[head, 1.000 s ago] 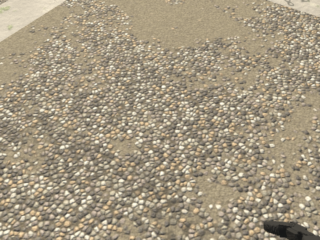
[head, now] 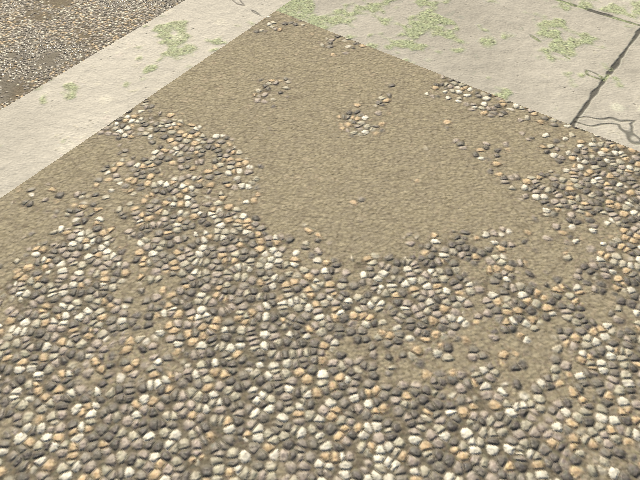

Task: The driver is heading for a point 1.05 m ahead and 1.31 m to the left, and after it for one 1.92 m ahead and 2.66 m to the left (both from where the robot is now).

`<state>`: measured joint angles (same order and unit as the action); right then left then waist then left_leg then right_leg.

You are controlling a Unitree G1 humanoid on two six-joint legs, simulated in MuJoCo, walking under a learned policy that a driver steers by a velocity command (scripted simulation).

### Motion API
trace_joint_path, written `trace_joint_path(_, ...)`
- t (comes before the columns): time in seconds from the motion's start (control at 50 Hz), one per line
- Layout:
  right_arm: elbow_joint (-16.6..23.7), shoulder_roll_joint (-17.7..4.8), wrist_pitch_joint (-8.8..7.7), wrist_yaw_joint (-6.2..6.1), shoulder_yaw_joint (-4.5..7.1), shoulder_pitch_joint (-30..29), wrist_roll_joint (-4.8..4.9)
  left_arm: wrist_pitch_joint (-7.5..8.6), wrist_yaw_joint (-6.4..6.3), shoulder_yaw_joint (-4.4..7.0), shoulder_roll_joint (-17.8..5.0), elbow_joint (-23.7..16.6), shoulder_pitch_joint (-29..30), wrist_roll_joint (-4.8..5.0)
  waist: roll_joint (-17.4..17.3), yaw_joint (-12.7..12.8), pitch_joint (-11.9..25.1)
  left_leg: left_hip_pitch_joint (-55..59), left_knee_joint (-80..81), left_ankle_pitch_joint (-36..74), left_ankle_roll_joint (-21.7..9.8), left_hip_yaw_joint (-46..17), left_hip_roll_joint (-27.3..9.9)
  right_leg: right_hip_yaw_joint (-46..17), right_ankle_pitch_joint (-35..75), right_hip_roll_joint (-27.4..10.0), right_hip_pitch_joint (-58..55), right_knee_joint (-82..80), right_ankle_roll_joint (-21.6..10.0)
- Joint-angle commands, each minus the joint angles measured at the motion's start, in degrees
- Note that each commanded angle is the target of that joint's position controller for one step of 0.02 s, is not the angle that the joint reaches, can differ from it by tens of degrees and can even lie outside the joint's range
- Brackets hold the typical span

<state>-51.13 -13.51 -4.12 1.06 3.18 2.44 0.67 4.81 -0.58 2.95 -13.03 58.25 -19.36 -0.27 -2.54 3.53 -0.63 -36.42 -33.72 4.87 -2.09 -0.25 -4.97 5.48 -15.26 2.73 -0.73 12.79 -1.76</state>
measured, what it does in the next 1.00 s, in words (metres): walks ahead, turning left: left foot, then right foot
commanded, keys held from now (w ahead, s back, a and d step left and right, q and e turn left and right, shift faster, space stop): q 1.00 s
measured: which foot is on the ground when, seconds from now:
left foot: up 0.00-0.06, down 0.08-0.58, up 0.60-0.98, down 1.00-1.00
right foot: down 0.00-0.08, up 0.10-0.56, down 0.58-1.00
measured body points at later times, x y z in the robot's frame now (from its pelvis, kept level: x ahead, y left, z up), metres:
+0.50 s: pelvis +0.12 +0.02 -0.01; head +0.16 +0.03 +0.44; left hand +0.20 +0.33 -0.12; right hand +0.32 -0.23 -0.11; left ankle +0.18 +0.12 -0.74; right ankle +0.20 -0.12 -0.72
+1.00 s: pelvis +0.13 +0.02 -0.01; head +0.16 +0.05 +0.44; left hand +0.08 +0.33 -0.12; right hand +0.43 -0.11 -0.09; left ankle +0.07 +0.12 -0.74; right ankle +0.20 -0.11 -0.74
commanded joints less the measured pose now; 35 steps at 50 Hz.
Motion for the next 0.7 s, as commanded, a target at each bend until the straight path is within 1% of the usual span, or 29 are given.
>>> trace_joint_path(0.02, 4.4, -5.2, -0.59, 1.11, 1.01, -2.1, -0.13, -0.45, -1.03, 2.17, -10.2, -2.2, 2.0, 0.52, 8.3, -2.6, -0.1, 5.6, 1.7, -4.3, -2.1, 1.3, 2.7, -1.7, 39.1, -15.9, 0.6, 5.4, -5.7)
trace_joint_path(0.04, 4.1, -6.9, -0.68, 1.38, 1.73, 1.0, -0.49, -0.93, -1.48, 2.48, -10.9, -2.8, 3.5, 0.91, 8.6, -4.6, 1.9, 9.3, 3.0, -6.0, -2.9, 2.3, 4.1, -1.3, 42.9, -15.7, -0.4, 10.4, -4.7)
trace_joint_path(0.06, 2.4, -8.8, -0.82, 1.51, 2.87, 7.3, -0.69, -1.47, -1.89, 2.50, -10.7, -3.4, 4.5, 1.09, 7.2, -7.4, 4.9, 16.3, 6.3, -3.8, -4.0, 3.5, 6.1, -0.1, 43.8, -13.5, 0.1, 19.1, -3.0)
trace_joint_path(0.08, 1.7, -13.0, -0.78, 1.05, 4.30, 12.1, -1.03, -1.64, -2.16, 2.27, -10.3, -4.5, 2.5, 0.19, 1.2, -8.4, 9.4, 27.5, 6.5, 15.6, -6.1, -2.5, 2.1, 2.2, 33.2, -9.6, 6.7, 32.9, 0.1)
trace_joint_path(0.1, 2.5, -17.0, -0.19, 0.25, 4.72, 14.1, -1.66, -1.05, -1.69, 0.60, -4.9, -6.1, -2.1, -2.21, -12.0, -4.7, 15.8, 45.7, 2.2, 40.4, -14.6, -21.1, -11.0, 2.1, -9.0, -1.1, 26.3, 54.0, 4.1)
trace_joint_path(0.12, 3.5, -15.7, -0.14, 0.56, 3.84, 15.1, -1.34, -0.08, -0.87, -0.37, -3.7, -6.1, -5.4, -0.95, -13.0, -4.9, 25.8, 53.3, 7.2, 37.1, -23.3, -36.3, -18.4, -7.8, -26.2, 2.6, 34.6, 67.1, 4.8)
trace_joint_path(0.14, 5.1, -13.1, 0.23, 0.57, 3.47, 12.5, -1.02, 0.16, -0.44, 0.66, -7.6, -6.8, -2.0, 0.72, -6.3, -5.9, 23.2, 48.3, 9.0, 24.9, -20.9, -32.0, -14.9, -11.5, -22.4, -0.6, 37.8, 69.8, 4.0)
trace_joint_path(0.16, 6.4, -10.8, 0.63, 0.18, 2.99, 8.3, -0.51, -0.29, -0.82, 0.94, -8.5, -8.0, 2.8, 1.46, -1.7, -5.6, 16.6, 41.3, 10.7, 14.6, -17.5, -26.0, -11.6, -10.4, -17.2, -2.8, 40.2, 67.2, 3.6)
trace_joint_path(0.18, 7.2, -9.6, 1.07, -0.17, 2.56, 5.6, -0.27, -1.13, -1.65, 1.35, -9.0, -8.2, 5.3, 0.88, 2.4, -4.7, 11.5, 32.7, 12.9, 8.7, -15.2, -22.4, -9.4, -10.0, -13.5, -4.8, 39.2, 62.9, 3.8)
trace_joint_path(0.2, 7.6, -9.0, 1.44, -0.45, 2.39, 4.4, -0.42, -2.09, -2.37, 1.95, -10.0, -9.1, 6.2, 0.14, 1.9, -3.5, 9.4, 26.0, 14.5, 4.4, -14.2, -21.2, -7.9, -10.3, -11.6, -5.9, 36.0, 58.6, 3.6)
trace_joint_path(0.22, 7.9, -9.2, 1.79, -0.59, 2.46, 4.1, -1.05, -2.91, -2.69, 2.17, -9.7, -9.7, 6.1, -0.12, 0.0, -2.5, 8.5, 21.8, 15.8, 1.5, -13.6, -20.8, -6.6, -10.2, -10.5, -5.7, 33.0, 55.5, 3.5)
trace_joint_path(0.24, 8.2, -9.7, 1.96, -0.79, 2.69, 4.1, -1.52, -3.35, -2.94, 2.07, -8.6, -10.0, 5.7, -0.26, -1.7, -2.0, 8.3, 19.6, 16.5, 1.0, -13.4, -19.9, -5.5, -9.7, -9.5, -5.0, 31.4, 52.4, 3.6)
trace_joint_path(0.26, 8.5, -10.3, 2.08, -1.11, 2.95, 4.4, -1.64, -3.54, -3.18, 1.93, -7.7, -10.2, 5.5, -0.25, -2.8, -1.9, 8.5, 18.8, 16.6, 1.0, -13.3, -19.1, -4.7, -9.4, -8.8, -4.4, 30.7, 49.2, 3.7)
trace_joint_path(0.3, 9.2, -11.5, 2.46, -1.88, 3.47, 5.3, -1.18, -3.78, -3.50, 1.90, -7.3, -10.8, 6.7, -0.32, -3.3, -2.4, 9.5, 19.3, 16.7, -1.7, -12.9, -19.9, -4.4, -9.8, -6.8, -3.5, 31.0, 44.3, 4.4)
trace_joint_path(0.34, 10.1, -11.9, 3.14, -2.55, 3.68, 5.3, -0.60, -4.19, -3.53, 1.98, -7.5, -11.6, 8.4, -0.34, -3.6, -2.9, 10.0, 19.2, 17.2, -10.2, -11.8, -21.2, -3.7, -10.6, -3.8, -3.2, 31.0, 40.8, 5.0)
trace_joint_path(0.36, 10.5, -11.9, 3.45, -2.80, 3.70, 5.1, -0.41, -4.34, -3.50, 2.00, -7.6, -12.0, 9.5, -0.28, -3.9, -3.2, 9.5, 18.7, 17.6, -15.2, -11.1, -21.9, -3.1, -10.9, -2.6, -2.9, 30.9, 39.0, 5.2)
trace_joint_path(0.38, 10.8, -11.8, 3.72, -2.99, 3.72, 4.9, -0.31, -4.38, -3.44, 2.01, -7.6, -12.5, 10.5, -0.22, -4.3, -3.5, 8.7, 18.3, 17.9, -19.1, -10.5, -22.6, -2.6, -11.1, -2.0, -2.6, 30.8, 37.2, 5.3)
trace_joint_path(0.42, 11.2, -11.8, 4.21, -3.29, 3.81, 5.3, -0.34, -4.08, -3.23, 1.96, -7.6, -13.3, 11.9, -0.10, -5.3, -4.1, 7.6, 18.1, 18.1, -22.4, -9.9, -24.3, -2.1, -11.3, -1.8, -2.0, 29.8, 33.8, 5.5)
trace_joint_path(0.5, 12.2, -11.6, 5.21, -3.59, 3.89, 6.3, -0.42, -2.76, -2.36, 1.94, -8.1, -13.9, 11.8, 0.70, -6.6, -4.5, 7.2, 20.7, 16.7, -19.9, -9.4, -28.0, -1.9, -11.3, -3.4, -0.7, 25.4, 25.2, 4.7)
trace_joint_path(0.52, 12.6, -11.5, 5.49, -3.65, 3.86, 6.0, -0.25, -2.47, -2.04, 2.02, -8.2, -13.7, 10.6, 0.88, -6.9, -3.8, 7.1, 20.9, 15.9, -18.5, -8.9, -28.6, -1.5, -10.9, -2.5, -0.5, 23.0, 21.3, 4.1)
trace_joint_path(0.54, 13.1, -11.4, 5.83, -3.76, 3.78, 5.2, 0.12, -2.22, -1.66, 2.20, -8.4, -13.1, 8.2, 1.00, -6.7, -2.1, 7.0, 20.0, 14.5, -17.4, -7.7, -28.4, -0.2, -10.1, 1.0, -0.5, 18.6, 14.9, 3.4)
trace_joint_path(0.56, 13.4, -10.6, 6.13, -3.88, 3.50, 5.8, 0.50, -2.12, -1.39, 2.76, -9.9, -12.5, 5.7, 0.82, -5.6, -1.2, 7.2, 17.1, 12.2, -19.0, -5.7, -26.9, 2.1, -10.4, 4.6, -3.1, 12.4, 9.0, 2.2)
trace_joint_path(0.58, 13.7, -7.6, 6.31, -3.86, 2.74, 7.9, 0.54, -2.35, -1.50, 3.60, -13.7, -12.6, 4.3, -0.42, 3.0, -2.3, 8.7, 9.8, 1.5, -29.3, -2.6, -20.7, 6.7, -19.1, 5.5, -14.5, 4.9, 6.0, -1.7)
trace_joint_path(0.6, 16.1, -7.4, 5.61, -3.57, 3.00, 7.6, 0.98, -3.04, -1.53, 4.38, -17.6, -13.5, 7.0, -2.54, 19.7, -4.7, 5.5, -1.6, -11.3, -39.0, 0.2, -8.0, 15.6, -33.3, 16.5, -24.9, 6.1, 2.9, -10.5)
trace_joint_path(0.62, 15.5, -12.7, 4.74, -3.01, 4.39, 7.6, -0.45, -2.88, -1.70, 3.75, -14.4, -15.4, 9.6, -3.31, 16.8, -4.2, 5.6, -2.2, -23.9, -38.6, 2.5, -9.5, 11.1, -34.8, 21.0, -27.8, 9.3, 3.1, -14.0)
trace_joint_path(0.64, 13.9, -14.2, 4.95, -2.65, 5.20, 9.7, -0.10, -2.83, -2.06, 3.01, -11.4, -16.9, 13.0, -2.48, 12.1, -5.6, 5.6, -1.0, -29.1, -34.7, 3.2, -9.3, 10.3, -27.9, 22.6, -24.3, 9.8, 4.9, -11.7)
trace_joint_path(0.66, 12.3, -13.0, 5.73, -2.82, 5.18, 11.5, 0.04, -2.93, -2.14, 2.66, -9.9, -17.6, 14.9, -1.43, 9.6, -6.2, 4.8, -0.9, -32.2, -31.6, 4.2, -8.0, 9.9, -22.0, 21.9, -20.1, 9.7, 6.2, -8.7)
trace_joint_path(0.68, 12.0, -11.6, 6.42, -2.97, 4.86, 12.0, -0.18, -3.06, -2.25, 2.39, -9.4, -17.7, 15.0, -0.51, 9.2, -5.7, 4.2, -2.1, -36.0, -29.1, 5.2, -7.4, 9.6, -19.0, 21.6, -18.6, 9.1, 6.5, -7.7)
trace_joint_path(0.7, 12.3, -10.0, 6.88, -2.81, 4.44, 11.7, 0.00, -3.28, -2.37, 2.13, -9.3, -17.7, 14.5, -0.33, 9.3, -5.2, 3.3, -2.1, -38.1, -27.9, 6.0, -6.4, 9.3, -16.3, 23.1, -17.6, 9.9, 6.4, -7.9)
